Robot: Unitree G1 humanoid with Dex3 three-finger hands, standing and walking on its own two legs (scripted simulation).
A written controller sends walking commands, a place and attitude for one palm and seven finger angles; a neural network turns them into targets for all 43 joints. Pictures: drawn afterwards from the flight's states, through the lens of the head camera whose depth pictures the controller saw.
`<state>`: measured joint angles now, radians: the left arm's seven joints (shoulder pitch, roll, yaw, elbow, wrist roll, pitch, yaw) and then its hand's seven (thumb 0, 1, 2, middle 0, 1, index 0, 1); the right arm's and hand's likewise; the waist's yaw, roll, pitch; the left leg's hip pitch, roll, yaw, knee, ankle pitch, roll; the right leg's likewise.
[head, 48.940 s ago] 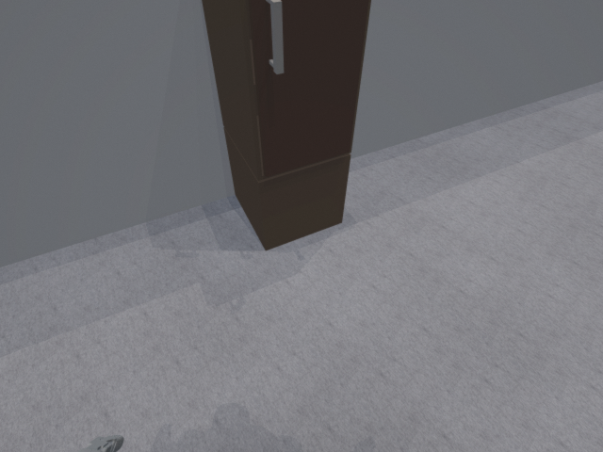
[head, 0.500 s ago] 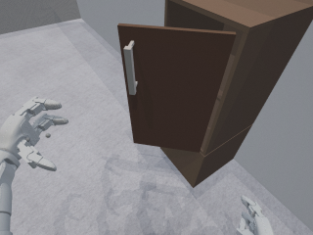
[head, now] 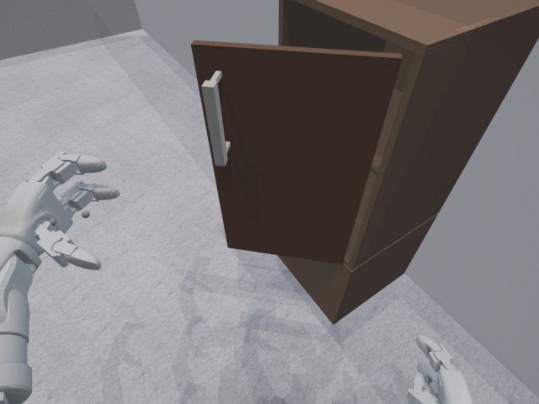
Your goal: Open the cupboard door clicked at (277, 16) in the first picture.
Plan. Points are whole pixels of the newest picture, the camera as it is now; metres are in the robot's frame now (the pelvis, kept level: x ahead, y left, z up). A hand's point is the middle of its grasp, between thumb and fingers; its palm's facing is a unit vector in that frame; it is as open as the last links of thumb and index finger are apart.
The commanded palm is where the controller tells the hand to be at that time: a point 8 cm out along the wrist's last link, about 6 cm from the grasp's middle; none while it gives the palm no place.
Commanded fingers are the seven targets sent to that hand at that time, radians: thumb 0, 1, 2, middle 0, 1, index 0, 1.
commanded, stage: move the hooked fingers beside the handle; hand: left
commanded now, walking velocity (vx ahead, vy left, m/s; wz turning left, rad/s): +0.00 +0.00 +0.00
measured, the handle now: (219, 120) +0.57 +0.14 +0.13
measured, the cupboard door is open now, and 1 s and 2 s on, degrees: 46 46 46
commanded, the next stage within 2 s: none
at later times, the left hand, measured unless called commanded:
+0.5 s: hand (131, 177) +0.39 +0.24 +0.15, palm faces -0.11 -0.99 -0.02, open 14.0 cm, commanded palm +0.37 +0.29 +0.15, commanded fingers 0.00 -0.50 0.30 -0.30 -1.20 -0.30 -1.20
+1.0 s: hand (164, 143) +0.47 +0.21 +0.15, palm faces -0.09 -1.00 +0.00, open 14.0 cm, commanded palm +0.45 +0.27 +0.15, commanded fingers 0.00 -0.50 0.30 -0.30 -1.20 -0.30 -1.20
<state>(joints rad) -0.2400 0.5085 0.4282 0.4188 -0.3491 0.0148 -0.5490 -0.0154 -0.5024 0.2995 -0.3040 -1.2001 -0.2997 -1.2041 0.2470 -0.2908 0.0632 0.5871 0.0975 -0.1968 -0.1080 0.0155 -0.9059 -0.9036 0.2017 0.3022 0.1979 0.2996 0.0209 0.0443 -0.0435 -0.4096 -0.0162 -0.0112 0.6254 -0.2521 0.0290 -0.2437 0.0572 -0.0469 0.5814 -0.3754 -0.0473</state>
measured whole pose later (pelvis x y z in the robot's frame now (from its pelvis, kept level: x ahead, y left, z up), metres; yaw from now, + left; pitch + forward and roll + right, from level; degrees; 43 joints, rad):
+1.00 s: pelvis +0.00 +0.01 +0.00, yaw -2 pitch +8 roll -1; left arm -0.84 0.54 0.33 1.04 -0.20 -0.15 -0.39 -0.02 -0.50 0.30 -0.30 -1.20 -0.30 -1.20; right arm 0.37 -0.31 0.03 0.67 0.07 -0.07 -0.07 0.01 -0.91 -0.90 0.20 0.30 0.20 0.30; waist -0.10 0.02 -0.04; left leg -0.54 -0.01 0.02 0.65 -0.26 0.04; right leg -0.39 0.05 -0.02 0.62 -0.38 -0.03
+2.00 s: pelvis +0.01 +0.02 -0.02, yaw -3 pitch +14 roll -2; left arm -1.02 0.59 0.37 1.22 -0.13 -0.20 -0.35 -0.02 -0.50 0.30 -0.30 -1.20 -0.30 -1.20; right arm 0.41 -0.30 0.03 0.65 0.04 0.03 -0.04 0.01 -0.91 -0.90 0.20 0.30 0.20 0.30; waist -0.15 0.03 -0.09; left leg -0.69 0.00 0.02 0.76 -0.32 0.05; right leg -0.52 0.07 -0.02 0.69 -0.42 -0.03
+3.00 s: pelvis +0.01 +0.02 -0.02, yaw -2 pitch +14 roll -3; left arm -1.04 0.46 0.30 1.19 -0.13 -0.19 -0.25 -0.02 -0.50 0.30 -0.29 -1.20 -0.30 -1.20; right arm 0.41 -0.28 0.03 0.66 0.03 -0.01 -0.01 0.01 -0.91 -0.90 0.20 0.30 0.20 0.30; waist -0.14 0.04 -0.10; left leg -0.71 0.00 0.01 0.79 -0.32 0.05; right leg -0.54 0.07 -0.03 0.72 -0.42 -0.03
